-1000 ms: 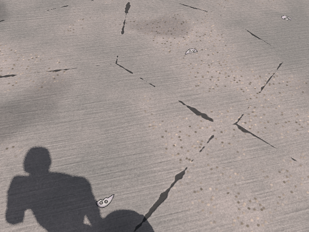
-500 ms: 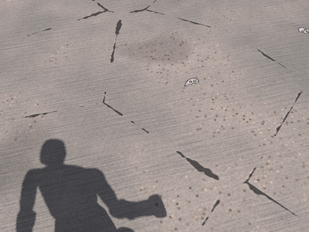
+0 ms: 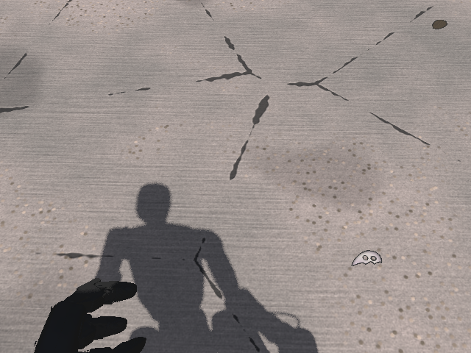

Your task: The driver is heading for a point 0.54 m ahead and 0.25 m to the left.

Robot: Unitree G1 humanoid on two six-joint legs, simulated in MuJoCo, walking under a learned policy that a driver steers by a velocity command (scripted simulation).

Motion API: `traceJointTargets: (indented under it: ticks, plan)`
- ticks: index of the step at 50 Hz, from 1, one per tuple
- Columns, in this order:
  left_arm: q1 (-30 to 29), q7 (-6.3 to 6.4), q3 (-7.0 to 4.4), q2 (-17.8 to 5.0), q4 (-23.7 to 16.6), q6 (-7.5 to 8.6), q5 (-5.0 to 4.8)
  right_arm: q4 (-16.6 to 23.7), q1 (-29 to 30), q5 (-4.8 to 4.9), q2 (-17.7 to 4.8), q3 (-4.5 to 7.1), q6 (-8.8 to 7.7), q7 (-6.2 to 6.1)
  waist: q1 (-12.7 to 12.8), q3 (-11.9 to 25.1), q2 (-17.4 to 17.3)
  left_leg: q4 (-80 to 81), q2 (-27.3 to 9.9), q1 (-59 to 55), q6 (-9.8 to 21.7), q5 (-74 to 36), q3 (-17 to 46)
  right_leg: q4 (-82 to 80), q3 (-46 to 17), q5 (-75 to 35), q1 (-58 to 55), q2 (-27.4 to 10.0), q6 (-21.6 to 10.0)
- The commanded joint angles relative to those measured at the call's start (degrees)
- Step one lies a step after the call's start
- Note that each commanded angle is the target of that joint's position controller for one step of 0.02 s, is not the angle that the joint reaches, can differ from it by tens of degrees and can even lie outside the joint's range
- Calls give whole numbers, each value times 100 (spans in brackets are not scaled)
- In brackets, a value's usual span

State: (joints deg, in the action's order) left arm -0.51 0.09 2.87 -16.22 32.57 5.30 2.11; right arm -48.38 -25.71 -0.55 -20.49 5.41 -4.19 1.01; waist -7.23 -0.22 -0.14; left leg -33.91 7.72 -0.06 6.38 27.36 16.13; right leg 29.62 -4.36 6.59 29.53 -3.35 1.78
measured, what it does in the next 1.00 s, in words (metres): walks ahead, turning left: left foot, then right foot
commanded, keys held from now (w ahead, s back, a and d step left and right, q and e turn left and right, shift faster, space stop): w+q+shift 0.02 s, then q+shift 0.68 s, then shift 0.30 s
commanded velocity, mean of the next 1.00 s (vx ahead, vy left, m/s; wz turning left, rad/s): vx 0.25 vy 0.00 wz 0.85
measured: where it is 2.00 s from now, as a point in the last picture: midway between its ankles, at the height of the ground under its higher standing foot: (158, 298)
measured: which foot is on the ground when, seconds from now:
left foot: down 0.00-0.00, up 0.02-0.34, down 0.36-0.76, up 0.78-1.00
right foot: down 0.00-0.36, up 0.38-0.74, down 0.76-1.00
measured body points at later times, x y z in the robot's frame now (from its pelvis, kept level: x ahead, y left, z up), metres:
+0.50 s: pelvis +0.33 -0.03 +0.00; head +0.39 +0.01 +0.45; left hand +0.37 +0.29 -0.09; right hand +0.61 -0.20 -0.08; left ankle +0.41 +0.06 -0.71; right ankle +0.32 -0.20 -0.61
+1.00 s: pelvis +0.45 -0.08 +0.02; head +0.48 -0.07 +0.47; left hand +0.34 +0.20 -0.07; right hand +0.78 -0.15 -0.07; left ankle +0.33 +0.00 -0.64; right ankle +0.59 -0.10 -0.71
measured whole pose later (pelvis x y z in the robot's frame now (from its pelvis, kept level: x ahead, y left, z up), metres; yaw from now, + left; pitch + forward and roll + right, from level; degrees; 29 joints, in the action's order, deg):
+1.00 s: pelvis +0.45 -0.08 +0.02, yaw +50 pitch +0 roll +1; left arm 9.3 1.4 -2.3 -14.3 38.5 -1.0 0.9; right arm -35.4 -11.5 0.7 -19.4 4.4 3.1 -2.0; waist 1.6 -3.7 -1.0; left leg -61.2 3.4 26.4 -4.9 24.2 7.5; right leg 26.7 -3.3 7.5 18.7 1.3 -0.4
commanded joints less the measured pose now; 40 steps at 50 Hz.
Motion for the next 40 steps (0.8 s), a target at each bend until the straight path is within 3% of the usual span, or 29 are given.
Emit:
traceJointTargets:
  ticks: [1, 2, 3, 4, 5, 7, 8, 9, 10, 11, 12, 14, 16, 17, 18, 19, 20, 21, 22, 23, 24, 26, 28, 31, 36, 37, 38, 39, 40]
  plan:
    - [2905, 199, -811, -2180, 393, 0, 259, 1042, 70, 293, 367, -181, -178, 4, 1164, 2676, 2793, -4597, 202, 4019, -25, 277, -743, -1514, -4619, 4136, -5639, -2694, -894]
    - [2290, 186, -816, -1657, 295, -71, 221, 856, 403, 121, -144, -186, -32, -82, 1143, 1803, 1735, -5077, -417, 4790, 20, -294, -990, -1692, -4624, 4432, -4945, -2525, -1059]
    - [1935, 162, -659, -1007, 254, -79, 184, 832, 1006, -5, -399, -114, 55, -80, 1244, 927, 717, -4811, -725, 4846, -38, -787, -1142, -1368, -3119, 2761, -4225, -2147, -958]
    - [1859, 127, -574, -679, 382, -81, 190, 845, 1280, -48, -388, -87, 110, -35, 1173, 430, 185, -4490, -894, 4630, -152, -954, -1208, -1128, -1916, 343, -3601, -1860, -868]
    - [2024, 122, -527, -567, 557, -63, 161, 922, 1410, -126, -299, -74, 185, 24, 1079, 250, 314, -4313, -992, 4513, -234, -802, -1237, -912, -1059, -1648, -3320, -1647, -773]
    - [2354, 59, -475, -337, 892, 7, -11, 1065, 1457, -151, -21, -119, 375, 101, 916, 158, 832, -4044, -1019, 4554, -328, -565, -1370, -747, -164, -3308, -3190, -1415, -536]
    - [1439, 146, -613, -446, 617, 52, -345, 1324, 1354, 532, 17, -97, 336, 51, 693, -55, 1242, -3582, -1278, 4592, -424, -885, -1230, -1014, 179, -2889, -3005, -1147, -540]
    - [1151, 225, -619, -477, 576, 69, -363, 1421, 1683, 543, 72, -170, 340, 51, 708, -147, 1019, -3118, -1276, 4443, -491, -1196, -1415, -1327, 423, -2846, -2657, -1117, -593]
    - [794, 277, -669, -672, 513, 61, -341, 1608, 1808, 406, 76, -205, 306, 91, 567, -359, 981, -2272, -1289, 4162, -624, -1514, -1551, -1480, 656, -2951, -2180, -1218, -693]
    - [528, 320, -718, -794, 465, 31, -309, 1588, 1737, 279, 60, -213, 271, 154, 505, -323, 820, -1441, -1200, 3558, -704, -2114, -1748, -1506, 1073, -2921, -1891, -1026, -638]
    - [535, 355, -777, -936, 493, 6, -294, 1503, 1612, 222, 84, -202, 238, 222, 479, -180, 736, -818, -1019, 2930, -696, -2677, -1939, -1377, 1407, -2841, -1786, -809, -522]
    - [761, 378, -883, -1234, 580, 12, -358, 1381, 1323, 182, -126, -98, 246, 308, 368, 214, 584, -411, -577, 2011, -509, -3097, -2288, -791, 1585, -3867, -2003, -765, -402]
    - [735, 344, -962, -1433, 533, -8, -522, 1296, 741, 173, -535, 103, 341, 310, -14, 593, 650, -318, -346, 1109, -140, -2911, -2252, 262, 1573, -4657, -2106, -854, -340]
    - [655, 306, -954, -1374, 462, -42, -559, 1172, 114, 167, -814, 261, 387, 257, -338, 902, 523, -164, -270, 261, 102, -3080, -2123, 1285, 1529, -4276, -1862, -816, -273]
    - [805, 240, -849, -978, 441, -68, -499, 1087, -157, 229, -978, 362, 412, 155, -371, 814, -131, 239, -351, -578, 314, -3569, -1760, 2579, 1459, -1478, -1043, -464, -71]
    - [1118, 147, -639, -292, 349, -92, -137, 1286, 324, 190, -1301, 359, 404, 15, 198, 544, -1865, 303, -1112, -1003, 848, -6255, -230, 4746, 1497, 3089, 207, 483, 207]
    - [2004, 80, -601, -684, 108, -46, -217, 1827, 731, -195, -1568, 332, 236, 100, 596, 2281, -1812, 830, -2703, -2295, 2424, -5569, 2988, 6281, 33, 3346, 1340, 1067, 367]
    - [1614, 41, -688, -1267, 145, -5, -239, 2065, 1119, -70, -1337, 344, 242, 138, 353, 2529, -664, 1355, -2565, -2020, 2167, -3639, 3096, 5992, -612, 2683, 1293, 691, 195]
    - [1185, 60, -719, -1348, 47, -11, -256, 2119, 1446, 103, -1088, 276, 226, 131, 488, 1666, -200, 1488, -2220, -1195, 1844, -2912, 2635, 5395, -630, 2324, 1327, 575, 105]
    - [1031, 137, -713, -1213, 94, -41, -168, 2125, 1643, 224, -874, 211, 222, 96, 687, 1222, 376, 1484, -1958, -455, 1566, -2880, 2325, 4943, -614, 2167, 1160, 413, 122]
    - [997, 177, -720, -1183, 94, -79, -114, 2126, 1772, 226, -793, 182, 244, 47, 817, 909, 370, 1487, -1814, 241, 1484, -3556, 1974, 4547, -615, 2105, 868, 399, 141]
    - [973, 147, -720, -1068, 121, -161, -112, 2094, 1935, 163, -755, 201, 332, -60, 974, 645, 144, 1322, -1411, 1225, 1277, -4828, 1248, 3485, -529, 2178, 169, 394, 251]
    - [801, 132, -637, -679, 142, -175, -127, 2033, 1861, 176, -792, 241, 452, -205, 914, 811, 173, 1136, -1105, 1553, 1011, -5427, 980, 2475, -298, 1769, -208, 626, 381]
    - [707, 74, -617, -520, 161, -295, -204, 2044, 1893, 213, -894, 294, 655, -342, 885, 1168, -149, 1064, -921, 1778, 683, -4486, 1063, 1736, -305, 871, -737, 846, 446]
    - [571, 26, -759, -604, 158, -334, -224, 2074, 1934, 203, -610, 231, 744, -329, 846, 780, -891, 859, -677, 2001, 180, -2110, 1554, 176, -439, 299, -1441, 806, 288]
    - [749, 12, -800, -633, 247, -305, -207, 2061, 1915, 211, -459, 184, 739, -318, 909, 771, -873, 521, -541, 2118, 34, -1627, 1463, -406, -382, -244, -1867, 620, 154]
    - [746, 30, -849, -816, 216, -317, -123, 1972, 1486, 186, -99, 71, 729, -290, 750, 887, -180, -457, -134, 2484, -215, 54, 954, -846, -1017, -345, -2410, -265, -247]
    - [548, 59, -908, -1223, 37, -394, 62, 2018, 1105, 169, -43, 40, 704, -295, 435, 715, 1177, -1674, 646, 3254, -523, 1192, -47, -1156, -2574, -786, -2504, -1490, -1106]
    - [435, 68, -934, -1194, 7, -382, 168, 2011, 959, 111, -589, 191, 607, -257, 307, 661, 1555, -2984, 149, 3505, -769, 850, -174, -1513, -3616, 14, -1896, -1996, -1689]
